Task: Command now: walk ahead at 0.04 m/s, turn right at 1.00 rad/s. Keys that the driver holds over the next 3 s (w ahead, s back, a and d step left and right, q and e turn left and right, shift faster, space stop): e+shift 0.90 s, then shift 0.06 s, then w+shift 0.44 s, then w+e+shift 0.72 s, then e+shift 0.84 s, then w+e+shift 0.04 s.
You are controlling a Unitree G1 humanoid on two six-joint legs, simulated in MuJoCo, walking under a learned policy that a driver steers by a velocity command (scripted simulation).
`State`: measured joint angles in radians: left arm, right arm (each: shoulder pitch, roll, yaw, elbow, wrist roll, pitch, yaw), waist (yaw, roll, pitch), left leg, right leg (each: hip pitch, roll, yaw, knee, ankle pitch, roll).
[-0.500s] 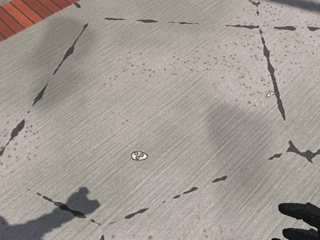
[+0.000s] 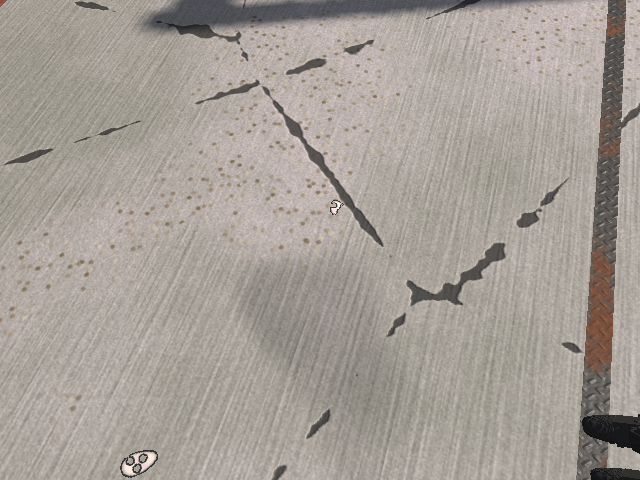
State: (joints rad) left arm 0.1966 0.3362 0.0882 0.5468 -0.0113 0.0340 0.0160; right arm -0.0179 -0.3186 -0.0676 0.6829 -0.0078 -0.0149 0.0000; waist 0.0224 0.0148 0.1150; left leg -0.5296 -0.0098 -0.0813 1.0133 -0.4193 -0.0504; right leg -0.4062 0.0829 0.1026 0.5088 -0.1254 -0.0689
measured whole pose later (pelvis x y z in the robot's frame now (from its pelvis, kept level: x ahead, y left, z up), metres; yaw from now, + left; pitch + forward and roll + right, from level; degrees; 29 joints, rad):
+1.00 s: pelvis +0.05 +0.01 +0.00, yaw -57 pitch +3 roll +2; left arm 0.14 0.33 0.09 0.57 -0.02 0.05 0.03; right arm 0.06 -0.31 -0.08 0.67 0.00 0.00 0.00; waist 0.00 0.02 0.04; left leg -0.48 -0.05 -0.11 0.75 -0.31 -0.07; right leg -0.35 0.13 0.25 0.57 -0.25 -0.03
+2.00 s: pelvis +0.25 -0.61 -0.02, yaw -90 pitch +2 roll +1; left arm 0.41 0.35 0.07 0.87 0.00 -0.06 -0.01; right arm 0.06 -0.30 -0.01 0.63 -0.06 -0.07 -0.01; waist 0.08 -0.04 0.04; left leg -0.48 0.05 0.05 0.67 -0.21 -0.02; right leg -0.16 0.11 0.16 1.12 -0.40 -0.12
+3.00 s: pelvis +0.22 -1.17 +0.00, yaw -148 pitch +1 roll +2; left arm 0.19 0.35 0.09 0.61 -0.03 0.08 0.03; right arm 0.10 -0.26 -0.06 0.61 -0.03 0.00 -0.05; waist 0.00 -0.01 0.10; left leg -0.35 -0.01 0.06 0.44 -0.11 0.02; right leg -0.59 -0.02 0.07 1.19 -0.39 0.09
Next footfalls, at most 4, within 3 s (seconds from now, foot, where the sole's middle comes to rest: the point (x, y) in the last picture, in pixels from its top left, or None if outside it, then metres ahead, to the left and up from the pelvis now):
0.18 left None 0.14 0.15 -0.77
0.62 right None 0.01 -0.10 -0.77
1.08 left None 0.19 0.01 -0.77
1.52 right None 0.09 -0.37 -0.77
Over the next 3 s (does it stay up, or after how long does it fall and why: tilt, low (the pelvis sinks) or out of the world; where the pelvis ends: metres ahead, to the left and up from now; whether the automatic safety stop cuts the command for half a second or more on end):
stays up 0.22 -1.17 0.00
